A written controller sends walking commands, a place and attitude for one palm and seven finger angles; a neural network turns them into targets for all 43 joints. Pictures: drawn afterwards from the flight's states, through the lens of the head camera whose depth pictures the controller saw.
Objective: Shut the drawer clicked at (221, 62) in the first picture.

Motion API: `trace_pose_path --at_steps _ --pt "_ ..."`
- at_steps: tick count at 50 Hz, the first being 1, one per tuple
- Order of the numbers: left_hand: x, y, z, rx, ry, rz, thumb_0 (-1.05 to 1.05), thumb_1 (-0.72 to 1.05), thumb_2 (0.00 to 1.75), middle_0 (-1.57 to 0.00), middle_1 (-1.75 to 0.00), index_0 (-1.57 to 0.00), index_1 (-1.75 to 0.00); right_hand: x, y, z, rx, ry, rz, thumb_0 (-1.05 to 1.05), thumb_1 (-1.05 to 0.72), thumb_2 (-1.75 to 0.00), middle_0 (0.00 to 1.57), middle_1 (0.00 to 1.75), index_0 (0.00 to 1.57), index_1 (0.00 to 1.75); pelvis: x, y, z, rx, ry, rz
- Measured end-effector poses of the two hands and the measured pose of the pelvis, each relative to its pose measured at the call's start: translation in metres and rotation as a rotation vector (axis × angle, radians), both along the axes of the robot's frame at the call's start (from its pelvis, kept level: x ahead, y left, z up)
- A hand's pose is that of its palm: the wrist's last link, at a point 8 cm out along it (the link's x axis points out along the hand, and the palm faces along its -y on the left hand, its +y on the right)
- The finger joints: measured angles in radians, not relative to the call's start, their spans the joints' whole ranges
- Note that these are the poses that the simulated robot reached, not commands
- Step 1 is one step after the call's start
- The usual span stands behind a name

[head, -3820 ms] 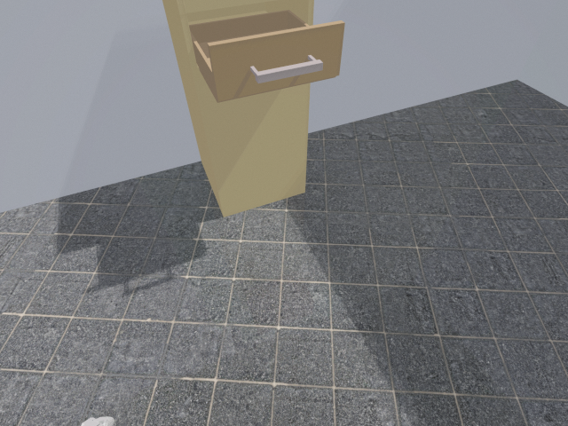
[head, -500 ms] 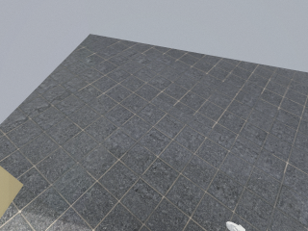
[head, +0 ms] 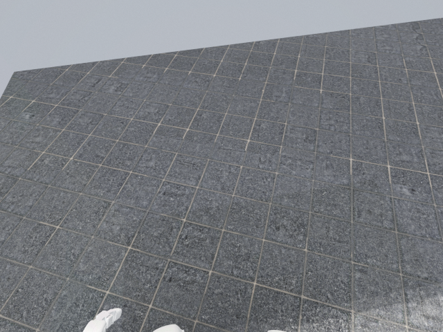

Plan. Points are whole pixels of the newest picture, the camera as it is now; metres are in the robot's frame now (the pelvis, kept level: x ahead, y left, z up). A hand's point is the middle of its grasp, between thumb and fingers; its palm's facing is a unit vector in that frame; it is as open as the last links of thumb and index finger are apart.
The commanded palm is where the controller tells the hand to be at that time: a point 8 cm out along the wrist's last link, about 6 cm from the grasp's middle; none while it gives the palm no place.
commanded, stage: turn to face it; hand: left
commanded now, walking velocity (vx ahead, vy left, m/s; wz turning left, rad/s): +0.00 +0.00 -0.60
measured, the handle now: out of the picture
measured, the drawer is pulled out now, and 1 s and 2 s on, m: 0.25 0.25 0.25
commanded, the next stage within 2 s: none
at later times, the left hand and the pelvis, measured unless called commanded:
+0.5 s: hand out of the picture +0.08 +0.19 -0.16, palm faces +0.07 -0.98 -0.18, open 7.4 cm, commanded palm none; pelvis +0.01 +0.01 +0.01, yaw +2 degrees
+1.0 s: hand out of the picture -0.05 +0.19 -0.16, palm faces +0.38 -0.89 -0.24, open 7.4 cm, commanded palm none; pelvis -0.02 -0.01 +0.01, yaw +22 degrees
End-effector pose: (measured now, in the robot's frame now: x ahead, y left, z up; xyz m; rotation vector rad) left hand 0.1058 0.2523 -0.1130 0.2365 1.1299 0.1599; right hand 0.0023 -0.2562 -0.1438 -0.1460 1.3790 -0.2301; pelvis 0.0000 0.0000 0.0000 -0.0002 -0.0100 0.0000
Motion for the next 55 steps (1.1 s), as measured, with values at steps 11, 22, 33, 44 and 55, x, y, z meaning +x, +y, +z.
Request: trace_pose_path --at_steps 11,22,33,44,55 --pt "0.033 -0.030 0.018 -0.005 -0.033 -0.111 0.00 0.90 0.90 -0.20 -0.30 -0.20 -0.30 0.026 -0.008 0.021 -0.004 -0.131 -0.055 0.00 -0.91 -0.90 0.20 0.30 0.19 0.30 0.006 -0.008 0.017 0.014 -0.004 -0.085" --pt "-0.009 -0.018 -0.018 -0.109 0.034 0.042 0.00 0.90 0.90 -0.20 -0.30 -0.20 -0.30 0.030 0.041 0.020 0.024 -0.051 0.051 0.00 -0.92 -0.90 0.20 0.30 0.19 0.30 0.016 0.010 0.009 -0.013 -0.002 0.011" --pt "-0.082 -0.008 -0.004 -0.020 0.131 0.200 0.00 0.90 0.90 -0.20 -0.30 -0.20 -0.30 0.045 0.009 0.014 0.034 -0.031 0.149 0.00 -0.92 -0.90 0.21 0.30 0.20 0.30 -0.003 -0.013 0.012 -0.014 0.031 0.128" --pt "-0.146 -0.024 0.005 -0.005 0.108 0.339 0.00 0.90 0.90 -0.20 -0.30 -0.20 -0.30 0.128 -0.015 0.030 -0.007 -0.148 0.341 0.00 -0.92 -0.90 0.20 0.30 0.19 0.30 -0.016 -0.026 0.016 0.024 0.002 0.292" --pt "-0.215 0.003 -0.034 -0.081 0.150 0.517 0.00 0.90 0.90 -0.20 -0.30 -0.20 -0.30 0.200 0.075 0.049 -0.028 -0.315 0.609 0.00 -0.91 -0.90 0.20 0.30 0.19 0.30 -0.032 0.005 -0.001 -0.003 0.017 0.434"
